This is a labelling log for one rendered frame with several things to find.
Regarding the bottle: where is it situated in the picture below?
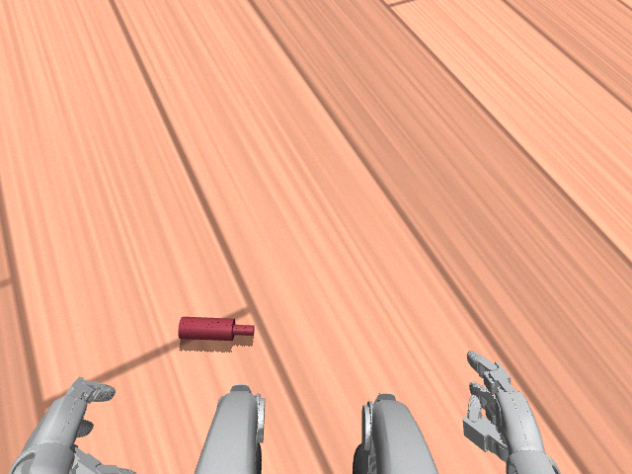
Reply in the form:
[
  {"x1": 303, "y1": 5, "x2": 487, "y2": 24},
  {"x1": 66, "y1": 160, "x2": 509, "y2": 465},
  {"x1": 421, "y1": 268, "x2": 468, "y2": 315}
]
[{"x1": 178, "y1": 317, "x2": 255, "y2": 341}]

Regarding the left robot arm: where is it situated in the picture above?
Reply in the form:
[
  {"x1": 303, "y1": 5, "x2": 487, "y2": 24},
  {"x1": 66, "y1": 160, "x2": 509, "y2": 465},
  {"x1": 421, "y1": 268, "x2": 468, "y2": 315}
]
[{"x1": 9, "y1": 442, "x2": 75, "y2": 474}]

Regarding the right robot arm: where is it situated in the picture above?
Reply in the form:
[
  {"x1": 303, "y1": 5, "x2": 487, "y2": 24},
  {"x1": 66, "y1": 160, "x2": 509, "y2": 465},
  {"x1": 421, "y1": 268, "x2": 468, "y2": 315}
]
[{"x1": 506, "y1": 450, "x2": 561, "y2": 474}]

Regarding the right robot hand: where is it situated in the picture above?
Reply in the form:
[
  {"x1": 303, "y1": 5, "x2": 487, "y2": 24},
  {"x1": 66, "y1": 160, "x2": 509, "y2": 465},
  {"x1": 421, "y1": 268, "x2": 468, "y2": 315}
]
[{"x1": 462, "y1": 351, "x2": 545, "y2": 463}]

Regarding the left robot hand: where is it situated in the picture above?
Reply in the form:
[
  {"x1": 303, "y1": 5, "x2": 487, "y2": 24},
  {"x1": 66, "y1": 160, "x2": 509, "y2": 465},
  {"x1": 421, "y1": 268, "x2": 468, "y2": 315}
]
[{"x1": 21, "y1": 377, "x2": 137, "y2": 474}]

